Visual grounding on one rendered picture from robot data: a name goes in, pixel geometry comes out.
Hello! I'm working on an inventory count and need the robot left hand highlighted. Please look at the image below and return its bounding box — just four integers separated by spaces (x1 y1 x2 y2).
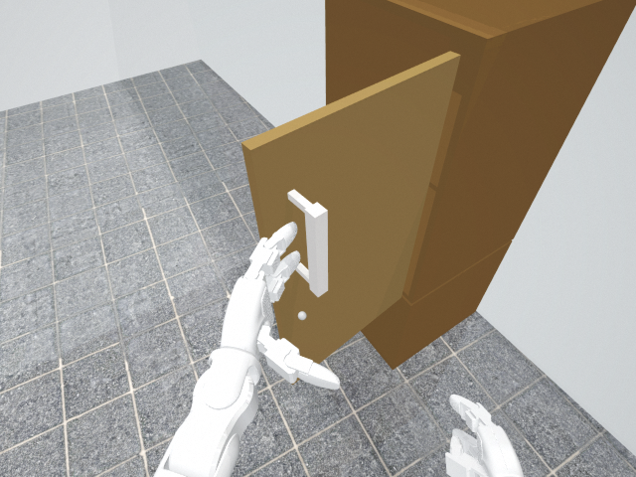
221 222 340 390

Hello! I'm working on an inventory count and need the cupboard door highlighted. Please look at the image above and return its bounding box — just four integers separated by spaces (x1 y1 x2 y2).
241 51 461 385

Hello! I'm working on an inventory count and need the robot right hand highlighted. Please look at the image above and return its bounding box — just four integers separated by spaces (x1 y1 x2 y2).
445 395 524 477

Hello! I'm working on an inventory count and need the handle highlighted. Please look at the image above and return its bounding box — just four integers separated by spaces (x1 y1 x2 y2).
287 190 328 297

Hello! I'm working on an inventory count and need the robot left forearm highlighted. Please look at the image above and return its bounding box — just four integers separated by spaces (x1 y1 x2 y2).
153 347 261 477

